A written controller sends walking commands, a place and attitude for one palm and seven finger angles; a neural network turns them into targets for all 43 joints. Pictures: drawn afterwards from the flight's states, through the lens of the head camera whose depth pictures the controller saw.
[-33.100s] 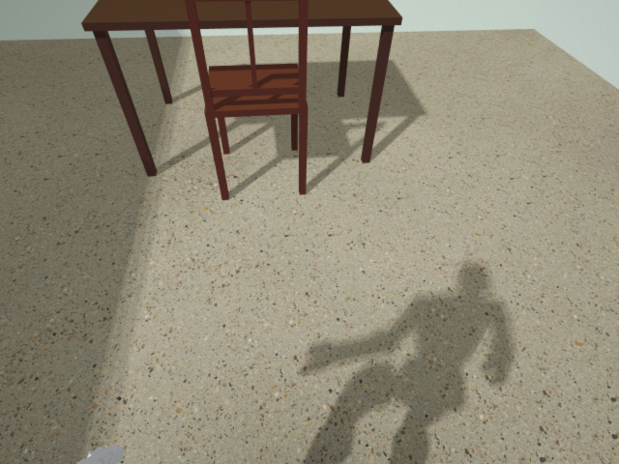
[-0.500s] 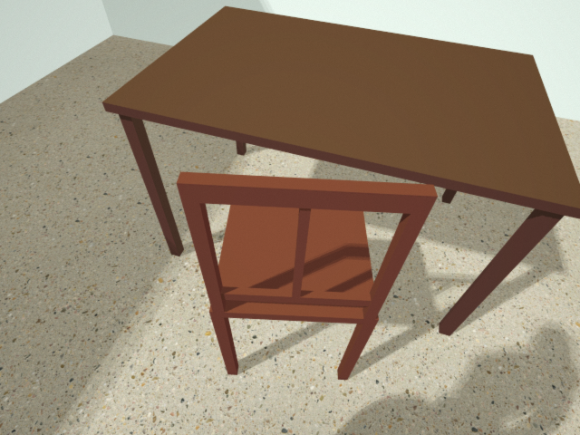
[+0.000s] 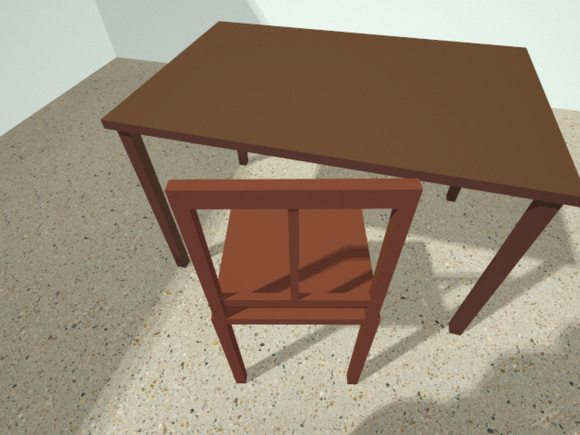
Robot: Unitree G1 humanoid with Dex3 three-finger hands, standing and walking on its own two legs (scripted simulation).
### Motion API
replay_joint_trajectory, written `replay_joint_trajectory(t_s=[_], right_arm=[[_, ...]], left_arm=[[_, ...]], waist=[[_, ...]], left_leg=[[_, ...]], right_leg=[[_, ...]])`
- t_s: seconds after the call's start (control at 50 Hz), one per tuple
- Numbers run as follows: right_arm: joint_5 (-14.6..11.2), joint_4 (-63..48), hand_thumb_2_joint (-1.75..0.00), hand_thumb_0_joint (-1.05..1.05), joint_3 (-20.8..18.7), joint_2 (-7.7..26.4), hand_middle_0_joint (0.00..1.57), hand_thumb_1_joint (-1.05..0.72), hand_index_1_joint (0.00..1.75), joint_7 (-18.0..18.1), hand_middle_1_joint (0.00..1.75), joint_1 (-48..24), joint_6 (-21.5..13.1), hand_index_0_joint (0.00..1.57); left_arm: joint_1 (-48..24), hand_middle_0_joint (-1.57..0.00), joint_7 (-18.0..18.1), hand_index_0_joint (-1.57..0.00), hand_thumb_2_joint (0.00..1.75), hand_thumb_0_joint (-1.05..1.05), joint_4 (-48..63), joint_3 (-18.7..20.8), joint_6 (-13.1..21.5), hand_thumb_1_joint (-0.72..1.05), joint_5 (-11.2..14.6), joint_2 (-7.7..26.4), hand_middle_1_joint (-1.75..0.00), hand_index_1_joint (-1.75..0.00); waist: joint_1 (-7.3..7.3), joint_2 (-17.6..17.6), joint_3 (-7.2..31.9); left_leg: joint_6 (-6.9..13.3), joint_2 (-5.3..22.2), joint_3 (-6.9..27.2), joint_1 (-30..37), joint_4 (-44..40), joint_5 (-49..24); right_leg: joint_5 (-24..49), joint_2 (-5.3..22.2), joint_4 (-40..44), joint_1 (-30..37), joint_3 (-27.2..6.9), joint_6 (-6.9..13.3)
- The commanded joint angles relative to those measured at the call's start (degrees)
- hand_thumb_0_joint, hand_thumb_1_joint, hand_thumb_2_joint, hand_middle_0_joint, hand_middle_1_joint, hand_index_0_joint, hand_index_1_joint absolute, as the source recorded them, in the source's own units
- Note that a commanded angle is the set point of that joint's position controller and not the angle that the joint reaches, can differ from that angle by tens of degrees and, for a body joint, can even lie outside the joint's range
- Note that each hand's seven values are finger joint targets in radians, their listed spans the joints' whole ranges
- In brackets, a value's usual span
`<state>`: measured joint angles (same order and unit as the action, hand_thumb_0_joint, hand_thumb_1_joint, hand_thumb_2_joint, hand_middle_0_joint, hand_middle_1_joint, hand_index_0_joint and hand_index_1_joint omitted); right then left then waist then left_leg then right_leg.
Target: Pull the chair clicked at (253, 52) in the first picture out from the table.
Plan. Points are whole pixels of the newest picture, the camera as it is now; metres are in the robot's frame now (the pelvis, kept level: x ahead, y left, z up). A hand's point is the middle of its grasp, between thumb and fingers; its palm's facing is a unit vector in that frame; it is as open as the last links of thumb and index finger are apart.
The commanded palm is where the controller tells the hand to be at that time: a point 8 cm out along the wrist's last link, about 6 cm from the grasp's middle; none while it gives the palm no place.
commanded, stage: look again from close up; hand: left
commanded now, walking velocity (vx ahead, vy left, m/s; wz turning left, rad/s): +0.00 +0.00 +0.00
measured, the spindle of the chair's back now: (294, 257) +0.45 +0.02 -0.07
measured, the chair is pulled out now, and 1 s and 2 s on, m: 0.11 0.11 0.11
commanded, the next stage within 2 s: raise the hand toward the chair's back in 0.48 s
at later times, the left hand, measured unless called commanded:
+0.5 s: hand out of the picture -0.01 +0.14 -0.17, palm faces +0.01 -0.98 -0.20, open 7.4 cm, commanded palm none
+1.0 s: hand out of the picture +0.15 +0.12 -0.07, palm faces +0.01 -1.00 +0.03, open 9.2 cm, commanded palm +0.11 +0.20 -0.06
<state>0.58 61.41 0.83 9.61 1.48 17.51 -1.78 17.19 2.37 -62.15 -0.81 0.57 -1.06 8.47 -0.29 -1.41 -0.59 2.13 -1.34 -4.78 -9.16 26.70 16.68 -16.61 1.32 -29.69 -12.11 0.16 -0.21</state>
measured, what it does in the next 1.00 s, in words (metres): lowers itself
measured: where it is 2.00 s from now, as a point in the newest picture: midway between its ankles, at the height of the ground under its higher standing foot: outside the picture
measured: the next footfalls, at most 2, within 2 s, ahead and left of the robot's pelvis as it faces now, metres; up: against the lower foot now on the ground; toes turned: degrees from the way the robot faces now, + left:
none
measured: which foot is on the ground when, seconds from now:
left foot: down 0.00-1.00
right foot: down 0.00-1.00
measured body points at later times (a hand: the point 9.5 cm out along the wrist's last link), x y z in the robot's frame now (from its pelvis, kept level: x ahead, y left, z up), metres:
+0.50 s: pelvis +0.00 -0.02 +0.00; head +0.01 -0.03 +0.45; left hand -0.01 +0.19 -0.15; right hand -0.01 -0.24 -0.16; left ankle -0.02 +0.09 -0.74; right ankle -0.01 -0.12 -0.74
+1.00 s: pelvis -0.05 -0.03 -0.08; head -0.02 -0.01 +0.37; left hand +0.14 +0.18 -0.07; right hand +0.20 -0.28 -0.08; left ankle -0.02 +0.09 -0.74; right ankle -0.01 -0.12 -0.74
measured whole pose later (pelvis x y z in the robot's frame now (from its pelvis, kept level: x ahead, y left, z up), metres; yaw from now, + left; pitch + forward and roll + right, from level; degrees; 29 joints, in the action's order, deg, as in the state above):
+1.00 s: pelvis -0.05 -0.03 -0.08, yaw +3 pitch +11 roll +1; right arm -0.8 28.2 -4.3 17.6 -0.8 7.1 -14.5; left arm 21.0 -12.7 -12.1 2.6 30.6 8.8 7.8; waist 0.2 4.5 8.5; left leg -0.2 0.4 -2.0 -46.2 62.4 27.6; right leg -27.7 1.2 -63.8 -47.6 3.1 2.7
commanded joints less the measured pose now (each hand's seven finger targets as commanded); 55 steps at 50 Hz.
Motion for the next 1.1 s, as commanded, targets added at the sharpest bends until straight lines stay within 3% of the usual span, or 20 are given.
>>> replay_joint_trajectory(t_s=[0.0, 0.54, 0.56, 0.58, 0.6, 0.62, 0.64, 0.66, 0.68, 0.7, 0.72, 0.76, 0.8, 0.86, 0.88, 0.9, 0.98, 1.04, 1.06, 1.08], right_arm=[[-0.06, -0.93, -0.90, 0.00, -0.68, 4.84, 0.20, -0.90, 0.30, 0.11, 0.30, 2.58, -0.64, 0.20], [-0.21, 2.56, -0.90, 0.00, -0.61, 2.75, 0.20, -0.90, 0.30, 0.29, 0.30, 3.21, -0.15, 0.20], [-0.46, -1.29, -0.90, 0.00, -1.31, 5.38, 0.20, -0.90, 0.30, -0.06, 0.30, -3.15, -0.35, 0.20], [-0.17, -17.89, -0.90, 0.00, -5.02, 16.11, 0.20, -0.90, 0.30, 5.69, 0.30, -5.22, -7.84, 0.20], [-1.34, -18.18, -0.90, 0.00, -0.79, 9.69, 0.20, -0.90, 0.30, 6.04, 0.30, -8.62, -13.75, 0.20], [-1.67, -15.40, -0.90, 0.00, -1.20, 10.66, 0.20, -0.90, 0.30, 4.48, 0.30, -5.79, -16.00, 0.20], [-2.61, -16.66, -0.90, 0.00, -1.77, 9.29, 0.20, -0.90, 0.30, 3.28, 0.30, -5.46, -16.36, 0.20], [-3.14, -19.54, -0.90, 0.00, -1.29, 11.61, 0.20, -0.90, 0.30, 3.42, 0.30, -5.61, -16.78, 0.20], [-3.42, -20.59, -0.90, 0.00, -1.14, 11.24, 0.20, -0.90, 0.30, 3.92, 0.30, -7.10, -17.37, 0.20], [-2.77, -22.38, -0.90, 0.00, -1.86, 12.98, 0.20, -0.90, 0.30, 3.56, 0.30, -6.33, -18.06, 0.20], [-2.20, -23.59, -0.90, 0.00, -2.79, 13.43, 0.20, -0.90, 0.30, 3.18, 0.30, -5.89, -18.37, 0.20], [-1.09, -26.59, -0.90, 0.00, -3.89, 13.34, 0.20, -0.90, 0.30, 1.96, 0.30, -7.74, -18.69, 0.20], [-0.91, -29.97, -0.90, 0.00, -4.51, 12.87, 0.20, -0.90, 0.30, -0.44, 0.30, -9.91, -18.59, 0.20], [-0.52, -34.76, -0.90, 0.00, -5.57, 12.94, 0.20, -0.90, 0.30, -2.76, 0.30, -12.66, -16.99, 0.20], [-0.83, -35.51, -0.90, 0.00, -5.91, 12.65, 0.20, -0.90, 0.30, -3.19, 0.30, -12.49, -15.72, 0.20], [-0.93, -38.28, -0.90, 0.00, -5.43, 12.40, 0.20, -0.90, 0.30, -3.40, 0.30, -14.28, -14.72, 0.20], [-1.85, -43.72, -0.90, 0.00, -5.45, 11.48, 0.20, -0.90, 0.30, -1.99, 0.30, -14.25, -13.53, 0.20], [-1.26, -42.75, -0.90, 0.00, -4.84, 10.69, 0.20, -0.90, 0.30, -0.46, 0.30, -9.82, -14.03, 0.20], [-1.17, -41.68, -0.90, 0.00, -4.41, 10.68, 0.20, -0.90, 0.30, -0.06, 0.30, -9.01, -14.33, 0.20], [-1.11, -40.46, -0.90, 0.00, -3.86, 11.28, 0.20, -0.90, 0.30, 0.25, 0.30, -8.56, -14.76, 0.20]], left_arm=[[3.75, -0.20, 0.08, -0.20, 0.90, 0.00, 1.79, 0.98, 0.83, 0.90, 0.28, 6.03, -0.30, -0.30], [4.45, -0.20, 0.04, -0.20, 0.90, 0.00, 0.14, 0.70, 1.11, 0.90, 0.22, 5.21, -0.30, -0.30], [7.85, -0.20, 2.10, -0.20, 0.90, 0.00, -2.26, 1.43, 2.40, 0.90, -0.27, 6.83, -0.30, -0.30], [-31.14, -0.20, 2.72, -0.20, 0.89, 0.00, 83.11, 15.93, 12.32, 0.88, 12.31, 27.18, -0.30, -0.30], [-13.39, -0.20, 3.57, -0.20, 0.88, 0.00, 70.67, 4.57, 8.43, 0.85, 6.97, 13.52, -0.29, -0.29], [-8.37, -0.19, 5.32, -0.19, 0.87, 0.00, 57.26, 2.57, 6.37, 0.83, 8.06, 7.78, -0.29, -0.29], [0.55, -0.19, 4.98, -0.19, 0.86, 0.00, 57.04, -2.52, 2.60, 0.81, 8.99, -0.92, -0.29, -0.29], [-3.30, -0.19, 3.96, -0.19, 0.85, 0.00, 65.11, -4.79, 3.68, 0.78, 10.09, -1.45, -0.28, -0.28], [-1.56, -0.19, 3.26, -0.19, 0.84, 0.00, 60.35, -5.67, 5.25, 0.76, 10.55, -3.15, -0.28, -0.28], [-4.78, -0.18, 2.36, -0.18, 0.83, 0.00, 60.57, -4.87, 8.34, 0.74, 11.14, -1.81, -0.27, -0.27], [-3.90, -0.18, 1.20, -0.18, 0.82, 0.00, 56.40, -2.95, 10.96, 0.71, 11.01, -1.16, -0.27, -0.27], [3.78, -0.18, -2.53, -0.18, 0.80, 0.00, 49.11, 0.31, 17.92, 0.67, 11.99, -1.63, -0.26, -0.26], [15.33, -0.17, -8.56, -0.17, 0.78, 0.00, 48.40, 4.43, 25.34, 0.62, 14.00, -0.33, -0.26, -0.26], [15.70, -0.16, -16.38, -0.16, 0.75, 0.00, 50.29, 11.11, 35.66, 0.55, 13.47, 5.89, -0.25, -0.25], [16.85, -0.16, -16.26, -0.16, 0.74, 0.00, 48.25, 13.96, 35.68, 0.53, 11.77, 8.91, -0.24, -0.24], [14.48, -0.16, -16.22, -0.16, 0.73, 0.00, 51.84, 10.57, 34.87, 0.50, 11.22, 6.58, -0.24, -0.24], [-0.90, -0.15, -11.92, -0.15, 0.69, 0.00, 72.63, 9.99, 33.35, 0.41, 11.62, 8.71, -0.22, -0.22], [-3.07, -0.14, -9.75, -0.14, 0.66, 0.00, 87.23, 8.80, 35.83, 0.34, 13.01, 9.08, -0.21, -0.21], [-2.92, -0.14, -9.87, -0.14, 0.65, 0.00, 88.63, 7.92, 36.53, 0.32, 12.98, 8.97, -0.21, -0.21], [-5.45, -0.14, -10.60, -0.14, 0.64, 0.00, 89.59, 5.09, 36.84, 0.29, 12.59, 7.61, -0.20, -0.20]], waist=[[0.53, 2.10, -2.49], [0.37, 2.20, -3.78], [2.25, 4.50, -4.65], [-4.27, -12.38, 18.86], [1.15, -14.42, 15.08], [0.18, -8.50, 14.24], [-0.32, -2.39, 9.43], [-0.82, 1.82, 8.59], [-2.41, 8.59, 1.68], [-3.77, 14.28, -0.68], [-3.85, 17.78, -2.55], [-0.77, 21.98, -1.24], [4.55, 14.18, 4.88], [6.12, 5.22, 11.45], [7.03, 1.63, 11.52], [6.52, 2.32, 11.32], [3.51, -1.99, 17.13], [0.73, -7.73, 24.82], [0.03, -7.79, 24.98], [-2.20, -5.28, 24.97]], left_leg=[[0.23, 6.65, 6.61, -0.88, -5.58, -10.20], [-0.76, 6.79, 5.14, 0.66, -6.28, -8.53], [-2.27, 7.89, 3.44, -5.42, 5.94, -12.19], [-2.25, 1.92, 3.38, 10.50, -0.74, -18.92], [-2.23, 2.73, 2.14, 9.28, -3.12, -28.18], [-2.56, 2.95, 2.94, 6.17, -1.23, -26.30], [-1.21, 3.86, 4.60, 2.56, -0.74, -20.97], [-0.64, 3.65, 5.29, -0.04, 0.25, -14.15], [-0.07, 3.21, 5.85, -3.73, 1.66, -7.53], [0.24, 2.11, 6.51, -7.70, 3.88, -1.46], [-0.04, 1.48, 6.90, -12.73, 6.65, 3.31], [-1.41, 0.63, 6.94, -21.58, 11.81, 6.78], [-2.79, -0.49, 5.04, -26.07, 15.74, 5.28], [-3.30, -1.31, 2.94, -34.18, 24.89, 2.82], [-3.08, -1.25, 2.55, -36.44, 26.24, 3.77], [-2.52, -1.59, 1.92, -38.80, 27.47, 6.44], [-1.00, -0.72, 3.41, -39.39, 30.75, 11.56], [-0.13, 0.33, 5.51, -32.99, 33.75, 4.48], [-0.16, 0.74, 6.22, -32.16, 34.36, 2.40], [0.17, 1.53, 7.12, -31.80, 35.33, 2.02]], right_leg=[[10.14, 4.23, 5.16, -1.07, -4.63, 2.55], [10.91, 4.45, 8.44, -1.80, -5.66, 2.94], [36.45, 7.86, 7.29, 0.23, -7.91, 1.09], [34.59, 3.01, 5.78, 4.41, -3.25, 0.41], [21.23, 1.92, 2.92, 5.53, -3.05, 3.90], [13.95, 1.01, 2.70, 1.84, -0.34, 3.24], [12.91, 0.91, 2.00, -0.33, 1.23, 2.36], [10.43, 1.28, 1.52, -2.45, 2.02, 1.61], [5.58, 1.00, 2.81, -7.10, 2.68, 0.87], [-1.31, 1.11, 3.38, -12.66, 2.48, 0.23], [-8.26, 0.93, 2.12, -18.07, 2.68, 0.07], [-14.88, 0.73, -2.48, -23.36, 2.78, 0.45], [-11.67, 0.78, -9.49, -21.47, 1.89, 2.01], [-3.19, 1.16, -20.69, -23.59, 0.17, 3.48], [-4.41, 1.25, -22.18, -25.25, -0.48, 3.79], [-7.80, 1.12, -22.91, -27.67, -0.95, 3.40], [-17.01, 0.34, -23.33, -32.41, -3.66, 3.06], [-7.87, -0.43, -24.92, -30.95, -3.06, 3.04], [-5.50, -0.73, -25.90, -31.96, -2.34, 3.09], [-4.73, -1.27, -26.95, -34.55, -1.33, 2.56]])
